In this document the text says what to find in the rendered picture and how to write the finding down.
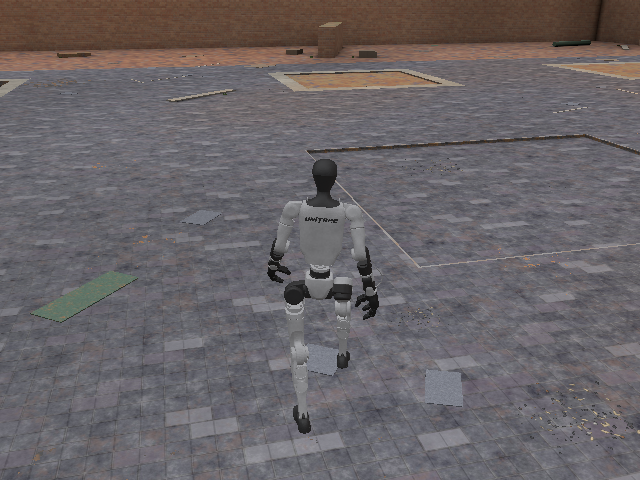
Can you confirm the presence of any robot right shin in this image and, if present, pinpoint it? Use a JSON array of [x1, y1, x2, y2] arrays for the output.
[[337, 301, 351, 357]]

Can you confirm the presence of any robot left upper arm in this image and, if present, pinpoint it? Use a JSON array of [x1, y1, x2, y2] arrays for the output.
[[273, 201, 302, 253]]

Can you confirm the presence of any robot left forearm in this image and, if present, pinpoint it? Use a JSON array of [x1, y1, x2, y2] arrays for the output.
[[268, 238, 284, 270]]

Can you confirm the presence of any robot left hand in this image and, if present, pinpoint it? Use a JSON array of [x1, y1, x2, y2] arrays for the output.
[[267, 265, 291, 283]]

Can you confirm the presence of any left robot thigh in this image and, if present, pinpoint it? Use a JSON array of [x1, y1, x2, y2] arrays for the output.
[[284, 280, 309, 365]]

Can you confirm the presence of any robot right forearm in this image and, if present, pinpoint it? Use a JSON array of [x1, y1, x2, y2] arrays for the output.
[[357, 246, 377, 296]]

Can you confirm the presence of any robot right hand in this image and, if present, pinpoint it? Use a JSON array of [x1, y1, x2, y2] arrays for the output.
[[355, 292, 379, 320]]

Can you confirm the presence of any robot right upper arm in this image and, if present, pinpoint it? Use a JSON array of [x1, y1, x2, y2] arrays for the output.
[[344, 203, 367, 261]]

